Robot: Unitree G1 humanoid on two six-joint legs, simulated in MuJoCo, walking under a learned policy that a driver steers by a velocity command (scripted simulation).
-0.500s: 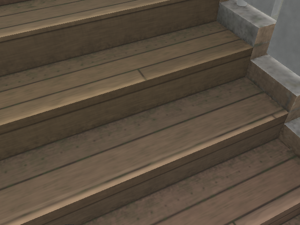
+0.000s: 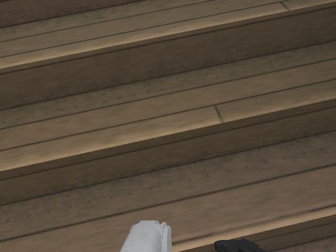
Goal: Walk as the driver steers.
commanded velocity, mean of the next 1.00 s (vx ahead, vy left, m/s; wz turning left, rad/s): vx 0.50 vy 0.00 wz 0.40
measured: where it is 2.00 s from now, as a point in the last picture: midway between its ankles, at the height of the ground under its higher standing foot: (114, 42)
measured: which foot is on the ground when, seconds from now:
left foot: up 0.00-0.08, down 0.10-0.62, up 0.64-1.00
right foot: down 0.00-0.12, up 0.14-0.56, down 0.58-1.00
